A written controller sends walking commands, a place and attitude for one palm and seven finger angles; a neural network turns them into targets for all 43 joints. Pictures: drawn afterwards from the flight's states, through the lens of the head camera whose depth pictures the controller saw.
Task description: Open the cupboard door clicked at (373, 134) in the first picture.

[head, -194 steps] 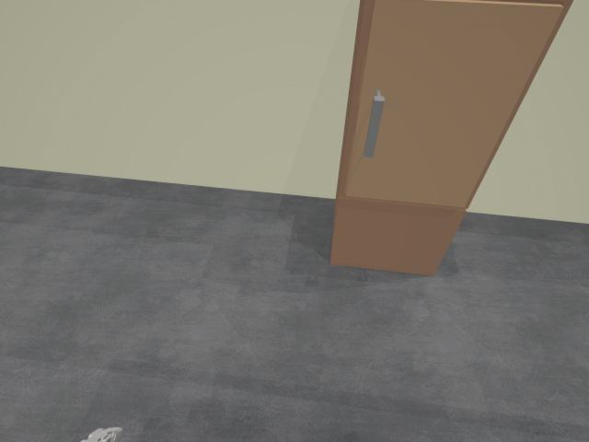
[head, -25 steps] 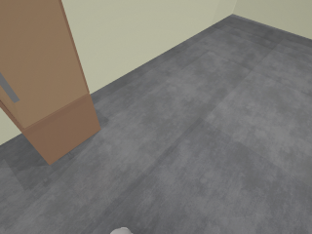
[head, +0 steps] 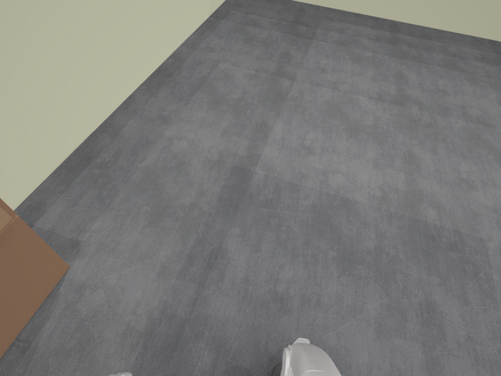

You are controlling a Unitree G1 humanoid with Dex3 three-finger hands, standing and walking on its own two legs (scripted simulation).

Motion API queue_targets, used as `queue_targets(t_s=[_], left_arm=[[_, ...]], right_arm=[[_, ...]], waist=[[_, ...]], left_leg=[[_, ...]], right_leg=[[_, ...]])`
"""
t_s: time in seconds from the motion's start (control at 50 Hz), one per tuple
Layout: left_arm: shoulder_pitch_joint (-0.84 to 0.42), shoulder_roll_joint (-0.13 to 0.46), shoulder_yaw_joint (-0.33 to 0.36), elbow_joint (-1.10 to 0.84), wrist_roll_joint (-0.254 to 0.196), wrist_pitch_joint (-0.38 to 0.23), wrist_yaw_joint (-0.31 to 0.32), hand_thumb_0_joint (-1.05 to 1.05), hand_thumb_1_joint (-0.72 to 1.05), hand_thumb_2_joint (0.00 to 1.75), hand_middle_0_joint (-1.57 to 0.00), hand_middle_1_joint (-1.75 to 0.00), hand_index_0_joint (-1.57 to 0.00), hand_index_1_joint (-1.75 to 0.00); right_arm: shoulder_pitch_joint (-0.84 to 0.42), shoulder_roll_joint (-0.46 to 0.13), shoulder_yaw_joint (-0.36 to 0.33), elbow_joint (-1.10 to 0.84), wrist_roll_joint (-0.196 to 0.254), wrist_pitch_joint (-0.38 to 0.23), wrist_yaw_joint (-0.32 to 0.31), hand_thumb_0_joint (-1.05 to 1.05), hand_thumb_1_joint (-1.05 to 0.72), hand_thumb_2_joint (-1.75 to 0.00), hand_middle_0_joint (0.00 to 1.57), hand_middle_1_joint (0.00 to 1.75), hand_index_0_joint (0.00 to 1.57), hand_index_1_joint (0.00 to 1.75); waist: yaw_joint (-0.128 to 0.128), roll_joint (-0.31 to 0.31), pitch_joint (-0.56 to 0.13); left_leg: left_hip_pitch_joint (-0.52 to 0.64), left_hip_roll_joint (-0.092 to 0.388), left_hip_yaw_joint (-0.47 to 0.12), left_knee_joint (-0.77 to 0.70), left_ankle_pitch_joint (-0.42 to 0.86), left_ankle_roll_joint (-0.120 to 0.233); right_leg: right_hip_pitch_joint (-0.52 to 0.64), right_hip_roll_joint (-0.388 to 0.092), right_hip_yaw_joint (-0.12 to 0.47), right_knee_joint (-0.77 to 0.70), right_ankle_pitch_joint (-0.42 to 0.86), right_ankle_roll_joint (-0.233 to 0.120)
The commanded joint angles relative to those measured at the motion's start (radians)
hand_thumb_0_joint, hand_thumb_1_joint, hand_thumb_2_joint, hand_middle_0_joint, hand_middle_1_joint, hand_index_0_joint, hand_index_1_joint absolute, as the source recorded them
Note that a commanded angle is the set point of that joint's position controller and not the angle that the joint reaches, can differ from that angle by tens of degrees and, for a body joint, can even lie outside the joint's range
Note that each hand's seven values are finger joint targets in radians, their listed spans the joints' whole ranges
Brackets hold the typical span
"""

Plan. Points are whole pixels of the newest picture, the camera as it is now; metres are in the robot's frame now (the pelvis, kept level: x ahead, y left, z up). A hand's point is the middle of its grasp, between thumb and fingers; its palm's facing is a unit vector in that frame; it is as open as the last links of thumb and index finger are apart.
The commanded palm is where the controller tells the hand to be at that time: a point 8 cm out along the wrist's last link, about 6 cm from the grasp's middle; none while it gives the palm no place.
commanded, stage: walk to a spot facing it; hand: left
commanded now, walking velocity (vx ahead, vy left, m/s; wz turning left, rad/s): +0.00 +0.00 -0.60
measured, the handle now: out of the picture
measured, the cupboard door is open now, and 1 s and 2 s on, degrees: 0 0 0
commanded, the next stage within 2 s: turn to face it in 1.76 s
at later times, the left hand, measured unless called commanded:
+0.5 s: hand (157, 320) +0.24 +0.18 -0.17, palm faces -0.21 -0.95 -0.22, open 7.4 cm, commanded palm none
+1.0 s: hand (179, 295) +0.29 +0.15 -0.16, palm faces -0.57 -0.79 -0.23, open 7.4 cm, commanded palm none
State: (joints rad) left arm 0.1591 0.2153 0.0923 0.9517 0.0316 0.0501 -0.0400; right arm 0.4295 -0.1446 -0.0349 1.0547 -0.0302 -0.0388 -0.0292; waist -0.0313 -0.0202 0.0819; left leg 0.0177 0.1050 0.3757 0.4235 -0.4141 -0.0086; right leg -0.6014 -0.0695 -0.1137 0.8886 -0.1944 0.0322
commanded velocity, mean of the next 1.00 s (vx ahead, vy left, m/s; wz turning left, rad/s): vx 0.00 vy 0.00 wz -0.60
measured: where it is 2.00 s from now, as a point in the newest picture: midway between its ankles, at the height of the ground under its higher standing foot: outside the picture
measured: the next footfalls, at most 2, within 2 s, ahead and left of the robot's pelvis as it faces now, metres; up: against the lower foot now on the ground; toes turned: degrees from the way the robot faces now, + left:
right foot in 0.10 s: +0.17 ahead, -0.11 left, +0.00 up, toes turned -11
left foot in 0.54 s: +0.19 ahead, +0.13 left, +0.00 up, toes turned -14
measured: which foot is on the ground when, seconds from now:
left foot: down 0.00-0.10, up 0.12-0.52, down 0.54-1.00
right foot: up 0.00-0.08, down 0.10-0.56, up 0.58-1.00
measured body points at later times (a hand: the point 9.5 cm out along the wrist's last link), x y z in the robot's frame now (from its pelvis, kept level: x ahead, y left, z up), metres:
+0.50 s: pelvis +0.10 +0.02 -0.01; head +0.12 +0.02 +0.44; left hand +0.25 +0.23 -0.15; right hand +0.17 -0.25 -0.13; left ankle +0.16 +0.15 -0.72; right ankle +0.14 -0.10 -0.73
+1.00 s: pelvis +0.10 +0.03 +0.00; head +0.14 +0.00 +0.44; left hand +0.32 +0.19 -0.15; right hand -0.03 -0.18 -0.15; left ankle +0.15 +0.14 -0.73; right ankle +0.02 -0.06 -0.72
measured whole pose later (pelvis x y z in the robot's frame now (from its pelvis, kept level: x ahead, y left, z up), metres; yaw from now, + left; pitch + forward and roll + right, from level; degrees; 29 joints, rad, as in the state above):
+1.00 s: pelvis +0.10 +0.03 +0.00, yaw -37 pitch +1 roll -1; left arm 0.18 0.22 0.09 0.93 0.02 0.07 -0.03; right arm 0.27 -0.20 -0.07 0.95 -0.03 0.01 -0.01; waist -0.03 0.02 0.08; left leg -0.22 0.21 0.35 0.59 -0.34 -0.03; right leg -0.33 -0.05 -0.09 0.72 -0.40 0.05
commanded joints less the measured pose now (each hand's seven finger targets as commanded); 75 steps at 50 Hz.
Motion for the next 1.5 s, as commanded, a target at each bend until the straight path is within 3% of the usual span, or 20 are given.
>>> queue_targets(t_s=[0.0, 0.04, 0.06, 0.08, 0.1, 0.24, 0.48, 0.5, 0.54, 0.66, 0.82, 0.96, 0.98, 1.02, 1.14, 1.36, 1.42, 1.44, 1.46, 1.48], left_arm=[[-0.043, 0.021, -0.005, -0.084, -0.001, -0.04, 0.002, 0.0, 0.9, 0.9, -0.2, -0.3, -0.2, -0.3], [0.133, 0.073, 0.011, -0.038, 0.005, -0.064, 0.008, 0.0, 0.9, 0.9, -0.2, -0.3, -0.2, -0.3], [0.258, 0.169, 0.031, -0.005, 0.008, -0.08, 0.018, 0.0, 0.9, 0.9, -0.2, -0.3, -0.2, -0.3], [0.327, 0.273, 0.052, 0.01, -0.011, -0.088, 0.036, 0.0, 0.9, 0.9, -0.2, -0.3, -0.2, -0.3], [0.312, 0.279, 0.054, -0.006, -0.035, -0.074, 0.055, 0.0, 0.9, 0.9, -0.2, -0.3, -0.2, -0.3], [-0.041, 0.16, 0.01, -0.095, -0.011, -0.059, 0.068, 0.0, 0.9, 0.9, -0.2, -0.3, -0.2, -0.3], [-0.004, 0.187, 0.03, -0.143, -0.009, -0.022, 0.047, 0.0, 0.9, 0.9, -0.2, -0.3, -0.2, -0.3], [-0.014, 0.163, 0.025, -0.152, -0.015, -0.019, 0.048, 0.0, 0.9, 0.9, -0.2, -0.3, -0.2, -0.3], [0.013, 0.087, 0.011, -0.188, -0.018, -0.018, 0.033, 0.0, 0.9, 0.9, -0.2, -0.3, -0.2, -0.3], [0.091, 0.102, 0.036, -0.105, -0.004, 0.002, 0.009, 0.0, 0.9, 0.9, -0.2, -0.3, -0.2, -0.3], [-0.024, 0.056, 0.014, -0.12, -0.011, 0.008, 0.007, 0.0, 0.9, 0.9, -0.2, -0.3, -0.2, -0.3], [0.023, 0.062, 0.009, -0.104, -0.012, -0.023, 0.016, 0.0, 0.9, 0.9, -0.2, -0.3, -0.2, -0.3], [0.089, 0.109, 0.017, -0.086, -0.008, -0.036, 0.023, 0.0, 0.9, 0.9, -0.2, -0.3, -0.2, -0.3], [0.211, 0.292, 0.051, -0.046, -0.014, -0.043, 0.054, 0.0, 0.9, 0.9, -0.2, -0.3, -0.2, -0.3], [0.026, 0.169, 0.018, -0.094, -0.02, -0.046, 0.058, 0.0, 0.9, 0.9, -0.2, -0.3, -0.2, -0.3], [0.07, 0.213, 0.028, -0.083, -0.008, -0.063, 0.041, 0.0, 0.9, 0.9, -0.2, -0.3, -0.2, -0.3], [0.004, 0.199, 0.029, -0.095, -0.012, -0.056, 0.039, 0.0, 0.9, 0.9, -0.2, -0.3, -0.2, -0.3], [0.001, 0.147, 0.017, -0.105, -0.017, -0.052, 0.035, 0.0, 0.9, 0.9, -0.2, -0.3, -0.2, -0.3], [0.02, 0.075, 0.001, -0.121, -0.028, -0.046, 0.024, 0.0, 0.9, 0.9, -0.2, -0.3, -0.2, -0.3], [0.016, 0.075, 0.001, -0.141, -0.019, -0.046, 0.02, 0.0, 0.9, 0.9, -0.2, -0.3, -0.2, -0.3]], right_arm=[[0.03, -0.187, -0.052, -0.046, 0.004, -0.008, -0.005, 0.0, -0.9, -0.9, 0.2, 0.3, 0.2, 0.3], [-0.014, -0.214, -0.058, -0.072, 0.015, -0.006, 0.0, 0.0, -0.9, -0.9, 0.2, 0.3, 0.2, 0.3], [-0.014, -0.191, -0.053, -0.098, 0.032, -0.002, 0.012, 0.0, -0.9, -0.9, 0.2, 0.3, 0.2, 0.3], [0.006, -0.121, -0.04, -0.135, 0.04, -0.006, 0.011, 0.0, -0.9, -0.9, 0.2, 0.3, 0.2, 0.3], [-0.064, -0.146, -0.04, -0.165, 0.041, 0.004, -0.008, 0.0, -0.9, -0.9, 0.2, 0.3, 0.2, 0.3], [-0.065, -0.101, -0.03, -0.138, 0.007, 0.074, -0.002, 0.0, -0.9, -0.9, 0.2, 0.3, 0.2, 0.3], [-0.186, -0.137, -0.039, -0.227, 0.023, 0.044, -0.001, 0.0, -0.9, -0.9, 0.2, 0.3, 0.2, 0.3], [-0.142, -0.159, -0.043, -0.217, 0.024, 0.036, -0.006, 0.0, -0.9, -0.9, 0.2, 0.3, 0.2, 0.3], [-0.158, -0.313, -0.069, -0.244, 0.007, 0.029, -0.005, 0.0, -0.9, -0.9, 0.2, 0.3, 0.2, 0.3], [-0.28, -0.196, -0.039, -0.262, 0.004, 0.02, -0.012, 0.0, -0.9, -0.9, 0.2, 0.3, 0.2, 0.3], [-0.109, -0.219, -0.065, -0.175, 0.003, 0.028, -0.004, 0.0, -0.9, -0.9, 0.2, 0.3, 0.2, 0.3], [-0.122, -0.251, -0.086, -0.151, 0.004, 0.036, 0.012, 0.0, -0.9, -0.9, 0.2, 0.3, 0.2, 0.3], [-0.117, -0.235, -0.083, -0.156, 0.012, 0.037, 0.017, 0.0, -0.9, -0.9, 0.2, 0.3, 0.2, 0.3], [-0.223, -0.133, -0.044, -0.242, 0.015, 0.052, 0.018, 0.0, -0.9, -0.9, 0.2, 0.3, 0.2, 0.3], [-0.209, -0.161, -0.052, -0.192, 0.002, 0.074, 0.015, 0.0, -0.9, -0.9, 0.2, 0.3, 0.2, 0.3], [-0.313, -0.16, -0.048, -0.255, 0.01, 0.033, 0.033, 0.0, -0.9, -0.9, 0.2, 0.3, 0.2, 0.3], [-0.166, -0.163, -0.049, -0.217, 0.014, 0.018, 0.021, 0.0, -0.9, -0.9, 0.2, 0.3, 0.2, 0.3], [-0.084, -0.205, -0.053, -0.188, 0.013, 0.009, 0.009, 0.0, -0.9, -0.9, 0.2, 0.3, 0.2, 0.3], [-0.015, -0.31, -0.073, -0.172, -0.001, 0.004, 0.005, 0.0, -0.9, -0.9, 0.2, 0.3, 0.2, 0.3], [-0.001, -0.356, -0.075, -0.178, -0.001, 0.011, 0.005, 0.0, -0.9, -0.9, 0.2, 0.3, 0.2, 0.3]], waist=[[0.018, 0.178, -0.018], [0.117, 0.151, -0.14], [0.175, -0.013, -0.263], [0.163, -0.227, -0.414], [0.169, -0.133, -0.428], [-0.019, -0.02, -0.112], [0.017, -0.155, -0.158], [-0.006, -0.09, -0.178], [0.002, 0.347, -0.137], [0.058, 0.168, -0.094], [-0.023, 0.21, -0.08], [0.012, 0.227, -0.147], [0.052, 0.122, -0.189], [0.124, -0.281, -0.2], [0.033, -0.124, -0.111], [0.073, -0.15, -0.055], [-0.009, -0.127, -0.071], [-0.039, -0.01, -0.106], [-0.067, 0.304, -0.141], [-0.059, 0.365, -0.093]], left_leg=[[0.043, 0.256, -0.064, 0.09, 1.059, 0.091], [-0.047, 0.23, -0.042, 0.378, 1.05, 0.04], [-0.298, 0.181, -0.049, 0.658, 0.646, -0.014], [-0.605, -0.022, -0.124, 1.017, -0.226, -0.081], [-0.604, 0.0, -0.315, 1.079, -0.239, -0.057], [-0.461, 0.051, -0.342, 0.767, 0.01, -0.078], [-0.254, -0.078, -0.313, 0.152, 0.084, -0.053], [-0.129, -0.045, -0.335, 0.012, 0.144, -0.043], [-0.061, 0.386, -0.731, -0.193, 0.221, 0.097], [-0.181, 0.201, -0.356, -0.115, 0.398, 0.088], [-0.053, 0.269, -0.275, -0.078, 0.546, 0.127], [-0.096, 0.278, -0.151, 0.123, 0.617, 0.054], [-0.191, 0.25, -0.117, 0.273, 0.553, -0.001], [-0.649, 0.044, -0.2, 0.666, -0.249, -0.083], [-0.603, 0.049, -0.325, 0.71, 0.026, -0.1], [-0.477, -0.032, -0.312, 0.333, 0.001, -0.077], [-0.186, -0.063, -0.284, 0.092, 0.127, -0.064], [-0.015, -0.012, -0.322, -0.022, 0.129, -0.056], [0.101, 0.245, -0.626, -0.164, -0.108, -0.001], [-0.001, 0.425, -0.808, -0.259, -0.235, 0.075]], right_leg=[[0.083, 0.075, -0.08, -0.187, -0.059, -0.046], [0.388, 0.105, -0.081, -0.335, 0.053, -0.074], [0.72, -0.06, 0.104, -0.376, 0.37, -0.137], [0.951, -0.368, 0.586, -0.355, 0.928, -0.301], [0.878, -0.39, 0.561, -0.391, 0.998, -0.353], [0.231, -0.163, 0.285, -0.548, 0.365, -0.214], [0.241, -0.077, 0.475, -0.459, 0.158, -0.16], [0.17, -0.037, 0.444, -0.392, 0.116, -0.118], [-0.098, 0.149, 0.167, 0.053, -0.379, -0.001], [-0.023, 0.063, 0.144, 0.396, -0.157, 0.04], [0.032, 0.008, 0.053, 0.104, -0.243, 0.051], [0.311, 0.051, -0.017, -0.355, -0.1, -0.007], [0.482, 0.014, 0.035, -0.492, 0.067, -0.033], [0.682, -0.352, 0.493, -0.49, 0.735, -0.221], [0.498, -0.153, 0.294, -0.524, 0.416, -0.18], [0.416, -0.146, 0.485, -0.592, -0.058, -0.223], [0.244, -0.081, 0.458, -0.49, -0.11, -0.165], [0.143, 0.001, 0.397, -0.368, -0.157, -0.12], [-0.038, 0.145, 0.258, -0.09, -0.337, -0.061], [-0.109, 0.127, 0.154, 0.128, -0.42, -0.028]])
